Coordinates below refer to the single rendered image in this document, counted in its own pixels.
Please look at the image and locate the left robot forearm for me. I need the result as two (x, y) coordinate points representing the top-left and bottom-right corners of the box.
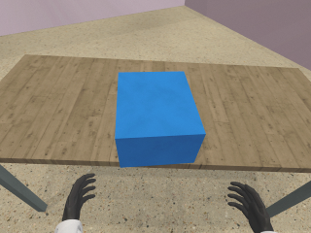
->
(54, 219), (83, 233)

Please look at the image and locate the table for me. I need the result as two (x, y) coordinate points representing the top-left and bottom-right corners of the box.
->
(0, 54), (311, 218)

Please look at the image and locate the left robot hand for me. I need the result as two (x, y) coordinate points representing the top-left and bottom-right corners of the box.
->
(62, 173), (96, 221)

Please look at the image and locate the right robot hand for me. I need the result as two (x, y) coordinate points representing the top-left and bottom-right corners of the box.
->
(227, 182), (274, 233)

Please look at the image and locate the carton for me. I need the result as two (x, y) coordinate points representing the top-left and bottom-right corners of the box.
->
(115, 71), (206, 168)

